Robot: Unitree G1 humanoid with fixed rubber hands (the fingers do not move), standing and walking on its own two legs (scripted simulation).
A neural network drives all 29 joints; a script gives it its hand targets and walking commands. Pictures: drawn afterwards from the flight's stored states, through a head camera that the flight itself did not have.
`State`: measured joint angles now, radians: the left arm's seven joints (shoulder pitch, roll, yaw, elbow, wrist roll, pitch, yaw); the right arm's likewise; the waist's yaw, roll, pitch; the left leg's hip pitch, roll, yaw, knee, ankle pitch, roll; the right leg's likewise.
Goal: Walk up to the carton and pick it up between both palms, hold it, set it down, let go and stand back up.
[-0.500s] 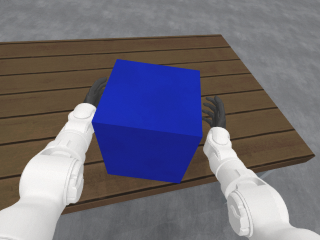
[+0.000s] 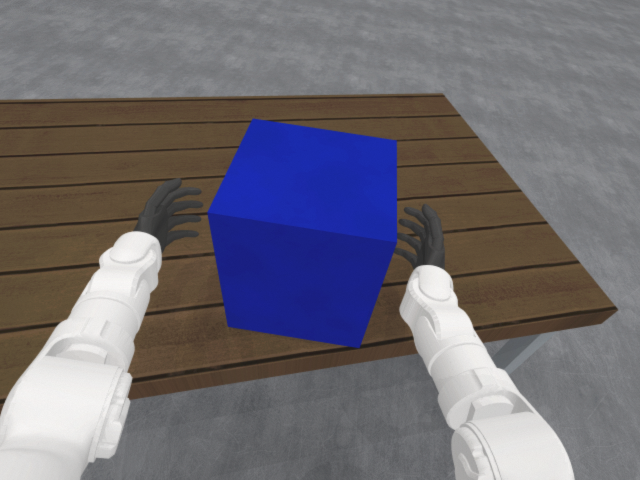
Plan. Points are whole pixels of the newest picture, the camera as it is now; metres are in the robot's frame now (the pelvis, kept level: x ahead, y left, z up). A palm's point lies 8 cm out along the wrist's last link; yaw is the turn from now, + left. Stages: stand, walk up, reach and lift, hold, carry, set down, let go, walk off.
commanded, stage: set down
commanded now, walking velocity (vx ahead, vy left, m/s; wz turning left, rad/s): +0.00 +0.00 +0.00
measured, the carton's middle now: (308, 238) +0.44 -0.01 +0.04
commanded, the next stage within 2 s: none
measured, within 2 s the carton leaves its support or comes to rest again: neither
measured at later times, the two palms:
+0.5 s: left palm (113, 285) +0.35 +0.24 +0.07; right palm (444, 308) +0.31 -0.18 +0.06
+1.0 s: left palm (81, 345) +0.27 +0.25 +0.07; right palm (459, 363) +0.23 -0.17 +0.06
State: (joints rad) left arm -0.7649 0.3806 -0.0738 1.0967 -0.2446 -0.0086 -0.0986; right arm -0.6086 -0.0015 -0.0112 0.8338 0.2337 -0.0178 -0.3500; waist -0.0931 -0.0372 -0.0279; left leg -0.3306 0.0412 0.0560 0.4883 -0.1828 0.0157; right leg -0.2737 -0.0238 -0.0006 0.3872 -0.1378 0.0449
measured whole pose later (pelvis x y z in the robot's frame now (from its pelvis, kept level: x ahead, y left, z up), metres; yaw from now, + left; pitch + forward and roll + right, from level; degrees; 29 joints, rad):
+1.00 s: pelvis +0.04 +0.00 +0.01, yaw -2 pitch -8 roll -1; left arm 0.15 0.45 0.07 -0.02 -0.27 0.22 -0.19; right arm 0.35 0.00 0.08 -0.21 0.18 0.19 -0.36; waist 0.05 -0.01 0.12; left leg -0.02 0.04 0.08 0.38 -0.22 0.00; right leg 0.01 -0.02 0.04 0.31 -0.18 0.04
